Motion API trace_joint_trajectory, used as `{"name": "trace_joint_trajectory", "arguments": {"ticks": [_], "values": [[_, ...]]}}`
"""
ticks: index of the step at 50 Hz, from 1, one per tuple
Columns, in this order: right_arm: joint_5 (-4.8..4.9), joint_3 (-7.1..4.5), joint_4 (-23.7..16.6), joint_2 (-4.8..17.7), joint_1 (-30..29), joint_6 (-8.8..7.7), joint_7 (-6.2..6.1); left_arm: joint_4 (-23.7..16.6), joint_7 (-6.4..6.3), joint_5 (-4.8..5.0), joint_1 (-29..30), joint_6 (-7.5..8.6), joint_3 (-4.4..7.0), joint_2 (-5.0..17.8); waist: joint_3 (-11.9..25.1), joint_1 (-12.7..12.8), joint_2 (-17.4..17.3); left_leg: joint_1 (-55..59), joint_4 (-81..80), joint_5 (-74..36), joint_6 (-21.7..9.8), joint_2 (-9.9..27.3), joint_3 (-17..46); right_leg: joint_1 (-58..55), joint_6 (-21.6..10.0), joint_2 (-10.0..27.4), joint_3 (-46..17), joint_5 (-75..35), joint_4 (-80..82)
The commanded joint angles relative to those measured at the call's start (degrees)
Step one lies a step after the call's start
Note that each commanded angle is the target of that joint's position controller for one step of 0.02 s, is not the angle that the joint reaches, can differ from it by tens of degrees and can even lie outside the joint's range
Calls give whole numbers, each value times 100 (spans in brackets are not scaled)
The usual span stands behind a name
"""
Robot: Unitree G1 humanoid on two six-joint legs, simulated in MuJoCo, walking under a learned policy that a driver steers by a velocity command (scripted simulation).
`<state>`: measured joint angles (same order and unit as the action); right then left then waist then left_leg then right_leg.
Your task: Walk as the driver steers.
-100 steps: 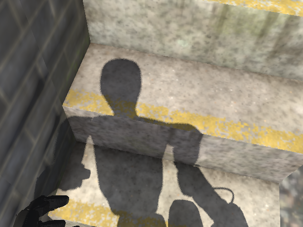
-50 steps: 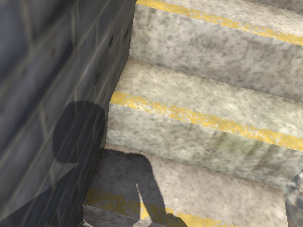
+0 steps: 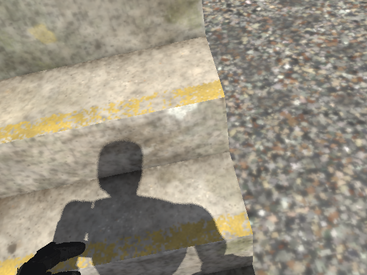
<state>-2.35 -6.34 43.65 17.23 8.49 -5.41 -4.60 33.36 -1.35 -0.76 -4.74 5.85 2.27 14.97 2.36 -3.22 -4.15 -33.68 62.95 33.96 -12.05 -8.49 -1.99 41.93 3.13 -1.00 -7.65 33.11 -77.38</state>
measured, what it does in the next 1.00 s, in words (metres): climbs, turning left: right foot, then left foot 0.21 m higher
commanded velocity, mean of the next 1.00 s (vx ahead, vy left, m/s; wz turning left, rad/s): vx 0.41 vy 0.00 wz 0.61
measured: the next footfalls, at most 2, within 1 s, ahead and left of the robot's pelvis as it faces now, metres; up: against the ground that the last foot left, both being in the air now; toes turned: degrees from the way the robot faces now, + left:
right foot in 0.02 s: +0.04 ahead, -0.10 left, +0.00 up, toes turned -2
left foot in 0.36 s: +0.18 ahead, +0.06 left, +0.20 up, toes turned +17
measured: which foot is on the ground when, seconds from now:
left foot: up 0.00-0.34, down 0.36-0.74, up 0.76-0.92, down 0.94-1.00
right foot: up 0.00-0.00, down 0.02-0.42, up 0.44-0.66, down 0.68-0.88, up 0.90-1.00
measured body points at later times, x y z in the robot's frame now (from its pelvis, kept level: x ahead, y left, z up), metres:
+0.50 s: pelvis +0.14 +0.04 +0.13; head +0.15 -0.01 +0.58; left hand +0.08 +0.33 +0.05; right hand +0.42 -0.11 +0.05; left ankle +0.14 +0.05 -0.46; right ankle +0.04 -0.10 -0.46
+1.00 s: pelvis +0.19 +0.17 +0.27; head +0.22 +0.20 +0.72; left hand +0.27 +0.49 +0.19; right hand +0.41 -0.06 +0.19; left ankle +0.16 +0.25 -0.45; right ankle +0.19 -0.04 -0.36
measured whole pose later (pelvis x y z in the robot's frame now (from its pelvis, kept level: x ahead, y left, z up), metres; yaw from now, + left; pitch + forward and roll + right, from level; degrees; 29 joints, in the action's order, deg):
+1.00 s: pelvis +0.19 +0.17 +0.27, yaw +29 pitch +2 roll -2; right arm -3.2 -3.0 34.8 18.3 19.7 -0.5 -7.2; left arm 34.7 0.8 -0.9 -5.5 0.2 1.9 15.2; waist -2.5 -4.1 -0.7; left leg -20.8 37.2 17.3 -3.2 -0.1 -0.5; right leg 21.6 4.0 -2.5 -7.8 24.1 -65.9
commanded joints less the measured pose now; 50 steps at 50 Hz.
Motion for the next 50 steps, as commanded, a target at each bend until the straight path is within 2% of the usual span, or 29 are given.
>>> {"name": "trace_joint_trajectory", "arguments": {"ticks": [1,2,3,6,9,11,14,16,19,21,22,24,27,30,33,34,35,36,37,38,39,40,42,43,44,45,46,48,50], "values": [[-8,186,-707,-254,-497,-337,273,842,115,-38,-3170,337,-82,-78,1851,1387,2708,-2743,2004,-461,425,-319,-377,-7171,-98,371,1219,-3776,3686],[614,345,-565,-274,738,-354,383,638,37,197,-2727,281,277,1138,3901,1234,3251,-3826,4378,-1022,983,319,663,-9079,-422,2500,-2257,-5104,3932],[826,182,-290,219,524,-399,229,172,85,-16,-2539,254,252,666,3879,1484,1085,-3543,5988,-1714,1265,551,1145,-8990,-148,2510,-1407,-8355,3303],[280,420,-1195,-733,-1217,10,454,1001,-12,-353,-2919,437,265,841,1041,1189,-710,-4771,6656,-1634,1026,743,102,-6997,199,2142,-478,-7965,3830],[293,369,-1243,-788,-961,370,652,1375,131,-322,-2584,631,137,178,58,801,-96,-4649,7576,-1665,728,717,304,-5320,202,2010,185,-6387,4525],[1,299,-1547,-638,-1591,321,697,1413,99,-359,-1650,843,127,280,-726,551,166,-3920,6437,-1491,783,437,-484,-3431,257,1417,995,-4128,5976],[109,354,-1871,-707,-1341,637,540,1526,76,-274,-1050,799,297,739,-846,-221,1383,-2388,5236,-2320,862,737,-758,-1650,351,1466,1637,-3715,6900],[73,383,-1934,-540,-1385,840,450,1414,9,-16,-931,684,319,914,-841,-307,1498,-1606,3632,-1273,563,654,-1144,-1801,313,1443,2273,-6636,6996],[154,51,-1504,81,-244,671,285,1490,-224,230,-1757,521,401,1377,849,-445,1076,299,1319,-414,79,-145,-1531,-3875,-260,1373,2096,-11778,4558],[266,-94,-1357,289,256,355,442,1180,-137,122,-2561,143,602,1842,902,-583,1046,2412,-1283,-212,-267,-269,-171,-2561,-297,843,1877,-8237,1002],[470,25,-1145,-51,-238,305,452,834,141,-90,-2261,-22,347,935,974,-39,233,3189,-1171,-1278,-577,83,1309,-327,-360,-26,1669,-1820,40],[175,118,-1348,-112,-128,378,246,207,506,-374,-1092,143,76,306,718,-436,549,2150,-832,-2482,-969,336,2592,797,146,-388,734,-1407,-2321],[-258,151,-1274,-278,-639,550,-336,-253,490,-277,-833,199,-35,-45,-190,214,708,-405,-1347,-2124,-733,327,3106,440,420,-505,-203,-2062,-2992],[-164,92,-1334,-154,-507,376,-461,-715,256,-315,-446,-107,-7,422,-214,57,583,-103,-2164,-3369,-720,459,3782,611,523,-486,-828,-1416,-3009],[7,11,-1163,-193,192,370,-521,-962,219,-381,313,-291,-57,452,-31,-330,799,1275,-1688,-5659,117,133,3803,980,555,-472,-618,-788,-1394],[-243,-27,-1326,-112,2,419,-601,-903,243,-278,-102,-355,-83,456,168,-45,791,1739,-1874,-6101,597,312,3690,598,306,-92,-922,-367,777],[-401,-34,-1410,-8,208,560,-645,-543,224,-46,-829,-466,-168,253,-29,-68,385,1648,-2939,-6081,1573,-267,2354,-688,29,-589,516,1699,3952],[-346,-261,-1550,447,-174,618,-433,-327,50,-9,-1507,-418,24,788,-242,510,1507,1839,-1094,-7611,2955,-1115,998,-1879,-619,-395,1003,548,6347],[-63,-536,-1415,988,68,616,-367,-111,-51,135,-1091,-404,99,571,-6,918,4097,254,1970,-1853,3041,-1497,148,-4150,-1562,554,238,-4873,7570],[-208,-521,-1281,1136,1392,558,-323,-538,-81,-15,913,-459,18,322,-8,-551,4524,-1615,4248,1284,2559,-397,939,-5286,-1361,1325,-226,-8580,5151],[-88,-231,-963,965,1298,546,-364,-945,-148,-52,820,-388,-166,-183,238,-359,1467,-1902,3315,1222,1893,-128,1538,-5336,-664,1450,-476,-8395,5602],[-219,-96,-1405,895,979,496,-170,-518,-278,-211,18,-243,161,511,747,-241,454,-2470,1971,783,1725,395,1522,-6444,-880,1928,-1217,-9285,4055],[-191,205,-1383,509,881,388,-2,-523,-285,-546,123,-91,391,1054,1094,-249,-297,-2340,878,596,1424,423,1528,-6666,-603,1564,-866,-9400,3150],[-70,289,-1299,435,1120,423,-59,-569,-174,-541,462,-41,331,855,990,-454,-448,-1779,-515,326,1172,419,1004,-6319,-447,1200,-589,-9686,2740],[-13,454,-1288,185,1778,423,-68,-512,-72,-239,1130,-169,164,450,1130,-1209,-521,-80,-3386,-1519,808,934,89,-5608,-345,347,144,-9641,1549],[130,471,-844,-44,1625,488,-98,-271,-55,101,737,-336,28,175,876,-1011,-1383,2308,-4985,-4013,245,1532,835,-2966,-153,-575,136,-3483,708],[-88,595,-971,-469,670,551,-117,-105,99,-192,126,-398,-56,-70,409,-12,-403,2944,-3982,-3552,445,977,-48,-1435,-183,-533,67,-875,-370],[-189,659,-1172,-437,1380,342,-169,-233,252,85,208,-441,-261,-513,239,-64,199,3058,-2924,-7336,280,2059,936,-824,251,-397,-192,-737,-41],[66,350,-1267,296,1774,506,-459,-308,183,59,165,-686,-14,93,-159,-301,-372,3307,-3352,-8168,84,2616,1413,-457,249,-171,414,-125,2436]]}}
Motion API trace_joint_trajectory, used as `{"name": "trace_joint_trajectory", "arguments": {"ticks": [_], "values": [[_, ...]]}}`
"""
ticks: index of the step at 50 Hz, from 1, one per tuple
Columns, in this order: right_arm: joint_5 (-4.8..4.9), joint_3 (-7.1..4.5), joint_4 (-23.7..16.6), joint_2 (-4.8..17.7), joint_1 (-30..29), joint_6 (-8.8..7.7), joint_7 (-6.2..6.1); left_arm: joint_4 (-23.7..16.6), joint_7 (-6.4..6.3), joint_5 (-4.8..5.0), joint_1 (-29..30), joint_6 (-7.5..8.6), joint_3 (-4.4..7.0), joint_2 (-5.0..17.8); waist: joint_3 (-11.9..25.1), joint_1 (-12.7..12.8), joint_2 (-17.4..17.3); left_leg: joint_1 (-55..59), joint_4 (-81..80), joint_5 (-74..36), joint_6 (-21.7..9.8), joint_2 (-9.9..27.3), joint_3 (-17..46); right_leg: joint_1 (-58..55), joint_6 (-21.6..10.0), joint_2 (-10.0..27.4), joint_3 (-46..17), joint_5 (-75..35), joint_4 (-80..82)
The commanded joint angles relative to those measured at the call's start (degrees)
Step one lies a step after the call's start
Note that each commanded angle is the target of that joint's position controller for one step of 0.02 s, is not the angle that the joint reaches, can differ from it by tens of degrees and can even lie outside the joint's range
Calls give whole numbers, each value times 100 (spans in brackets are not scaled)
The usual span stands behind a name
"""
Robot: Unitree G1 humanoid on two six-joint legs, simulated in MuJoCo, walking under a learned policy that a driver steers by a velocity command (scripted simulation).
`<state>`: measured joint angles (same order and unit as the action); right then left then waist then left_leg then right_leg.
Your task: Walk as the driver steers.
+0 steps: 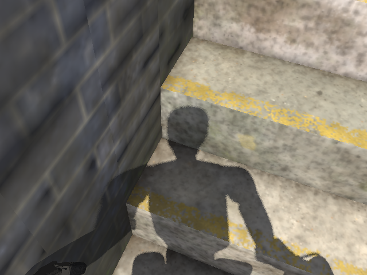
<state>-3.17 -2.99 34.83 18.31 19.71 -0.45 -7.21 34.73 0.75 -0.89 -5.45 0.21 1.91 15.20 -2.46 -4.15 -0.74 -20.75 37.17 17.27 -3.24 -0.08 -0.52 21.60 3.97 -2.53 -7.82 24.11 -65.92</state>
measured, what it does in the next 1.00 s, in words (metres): walks ahead, turning right: right foot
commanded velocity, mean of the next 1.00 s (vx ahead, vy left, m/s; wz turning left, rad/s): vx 0.28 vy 0.00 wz -0.64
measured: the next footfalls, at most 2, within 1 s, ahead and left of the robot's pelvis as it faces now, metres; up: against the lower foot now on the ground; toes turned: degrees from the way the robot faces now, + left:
right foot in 0.70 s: +0.00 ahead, -0.18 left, +0.00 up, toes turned -35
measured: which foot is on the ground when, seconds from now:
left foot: down 0.00-0.72, up 0.74-1.00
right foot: up 0.00-0.68, down 0.70-1.00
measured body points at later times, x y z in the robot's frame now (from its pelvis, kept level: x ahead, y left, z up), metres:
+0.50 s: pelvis +0.01 +0.02 +0.00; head +0.07 +0.03 +0.45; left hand +0.30 +0.13 -0.10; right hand +0.00 -0.26 -0.09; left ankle +0.01 +0.08 -0.73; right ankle -0.02 -0.13 -0.51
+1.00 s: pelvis +0.12 -0.06 +0.01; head +0.13 -0.07 +0.46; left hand +0.27 +0.15 -0.12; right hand +0.30 -0.37 +0.02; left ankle +0.18 +0.08 -0.25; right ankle -0.03 -0.15 -0.73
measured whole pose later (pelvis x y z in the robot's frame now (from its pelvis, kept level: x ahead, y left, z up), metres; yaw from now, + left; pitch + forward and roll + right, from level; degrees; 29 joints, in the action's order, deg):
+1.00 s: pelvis +0.12 -0.06 +0.01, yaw -32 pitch +5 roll +1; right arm 2.3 -0.6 28.2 8.8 -6.8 -3.8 -2.6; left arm 47.9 0.4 -5.9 -22.9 5.4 3.1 12.5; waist 3.9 4.5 0.7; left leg -65.4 152.4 35.7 -7.9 -8.9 7.0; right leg 9.5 3.0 5.8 1.2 18.9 -24.1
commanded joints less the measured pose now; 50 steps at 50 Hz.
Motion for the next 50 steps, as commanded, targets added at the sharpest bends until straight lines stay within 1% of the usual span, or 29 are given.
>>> {"name": "trace_joint_trajectory", "arguments": {"ticks": [1,4,6,8,10,12,14,15,16,19,24,26,27,29,30,31,32,35,36,37,38,39,40,41,42,44,45,47,50], "values": [[191,-25,-304,395,788,81,-277,-426,-111,43,387,-219,60,187,434,-367,-838,2153,-663,-6691,-757,1856,1334,1429,132,-54,591,900,1382],[274,-140,-508,684,573,-122,-230,-531,-246,-5,196,-270,202,203,1538,-295,-837,1743,-494,-8265,-1368,2677,1302,1317,7,-40,717,383,-1927],[219,-191,-695,811,225,-224,-98,-702,-382,-152,241,-502,348,147,1104,28,-587,966,-793,-6547,-1644,2970,1161,2299,-22,-35,150,341,-4946],[149,-36,-787,464,-177,-240,-94,-740,-483,-329,281,-626,320,200,204,302,62,177,-1216,-3409,-1104,2413,465,2967,-70,38,273,-355,-5033],[133,72,-717,192,-138,-305,-140,-664,-507,-416,283,-725,271,53,92,317,95,364,-1339,-1544,-874,2093,186,3301,-71,19,649,-960,-4880],[156,91,-568,200,-75,-304,-153,-730,-395,-383,638,-711,215,-99,-170,286,9,894,-1080,-1823,-625,1999,-83,3778,-53,163,825,-1416,-3459],[125,57,-461,179,126,-314,-193,-699,-401,-317,876,-710,154,-288,332,57,-433,1632,-1016,-2948,-733,2271,-13,4210,-110,226,899,-1310,-3918],[150,105,-421,-14,161,-318,-154,-634,-426,-387,767,-712,186,-208,567,-74,-789,1957,-1044,-3297,-801,2459,47,4440,-117,293,873,-1040,-4334],[170,140,-456,-147,164,-338,-235,-556,-445,-384,610,-705,226,-109,850,-99,-809,2229,-1029,-3025,-921,2345,-56,4441,-129,231,831,-883,-4672],[146,71,-302,8,195,-338,-225,-667,-291,-281,722,-643,217,-111,696,-8,-591,2377,-1092,-2598,-880,2420,-165,4556,-181,424,678,-856,-4555],[81,-14,66,264,-36,-481,-66,-1011,-183,-183,1130,-638,110,-259,472,193,-627,2251,-1586,-1496,-613,2528,-776,4098,-443,916,750,-440,-3317],[79,-23,49,269,-481,-366,45,-905,-130,29,812,-452,82,-349,537,370,-861,1939,-1465,-1748,-379,2210,-1351,3115,-586,1080,774,-421,-1790],[88,-53,31,355,-535,-322,91,-923,-80,88,923,-385,70,-350,575,344,-843,1673,-1685,-798,-363,2194,-1542,2569,-725,1051,976,-505,-1212],[107,-110,115,562,-508,-277,135,-1042,33,121,1201,-360,68,-268,401,264,-886,1458,-2376,923,-439,2399,-1550,1960,-858,1027,1358,-303,-63],[137,-46,279,480,-304,-279,253,-1014,79,45,1284,-321,94,-198,226,97,-455,1836,-2231,1019,-462,2220,-1571,1963,-824,774,1560,-210,732],[216,-93,435,589,-101,-217,379,-847,177,-10,1052,-283,95,-52,291,136,-11,1967,-1796,686,-430,2191,-1599,1325,-889,471,1718,-22,1818],[280,-155,630,810,282,-97,405,-776,170,-25,796,-211,108,-101,422,107,-12,2198,-1319,27,-410,2270,-1616,895,-941,109,2013,528,2552],[475,-239,605,1092,97,155,537,23,232,-9,-941,118,261,-25,777,910,75,1893,1984,-2768,-219,2063,-1790,-662,-1274,-480,1723,-88,4588],[696,-266,198,1050,-645,5,644,151,164,-157,-1696,87,401,401,979,1466,222,-537,3383,-1792,171,1966,-1432,-2444,-1675,270,147,-419,4155],[656,-73,-771,600,-2069,-288,802,-18,70,-143,-1835,-37,710,1549,1133,1702,1791,-3426,4903,1040,681,326,-1356,-3447,-2330,1716,-3576,-795,5080],[632,-48,-843,112,-2622,-440,729,-191,34,-309,-1563,-94,736,1545,1300,1632,708,-4365,7555,809,689,-20,-152,-3687,-2605,2286,-3789,-2336,5165],[582,141,-644,-503,-2551,-599,663,-209,-115,-401,-1123,-115,675,1475,1330,1305,994,-4803,9504,233,543,63,155,-3350,-2603,2268,-2571,-3315,4705],[670,236,-677,-729,-2471,-616,526,26,-94,-494,-1007,-97,571,1304,1007,875,1126,-5167,10700,587,293,-46,50,-2995,-2315,2102,-1469,-3873,4407],[616,177,-768,-550,-2286,-658,473,255,-1,-399,-1007,29,411,787,764,624,1165,-5144,10796,947,5,39,511,-2416,-2033,1990,-1047,-3554,4431],[658,93,-722,-428,-2264,-674,459,400,68,-436,-932,136,266,298,614,530,963,-5092,10985,1075,-177,-174,945,-1984,-1801,1956,-697,-2881,4545],[691,178,-1069,-791,-2504,-550,389,760,58,-459,-976,309,297,337,349,430,1332,-6012,12474,1585,-438,-606,1427,-1727,-1786,2350,-692,-2610,4736],[560,135,-972,-662,-3160,-546,468,969,-8,-416,-1883,397,146,-135,548,993,253,-6259,11978,1429,-541,-852,1138,-2973,-1687,1903,-670,-4157,4054],[566,151,-1075,-659,-3128,-526,489,1217,-110,-530,-2648,499,265,403,948,1128,431,-6825,11743,1756,-543,-899,1025,-4370,-1741,2297,-550,-6258,3831],[519,283,-1497,-957,-3175,-318,400,1143,-12,-491,-2025,764,331,666,578,584,768,-6364,11070,2161,-436,-398,819,-3128,-1521,2668,-119,-5260,4677]]}}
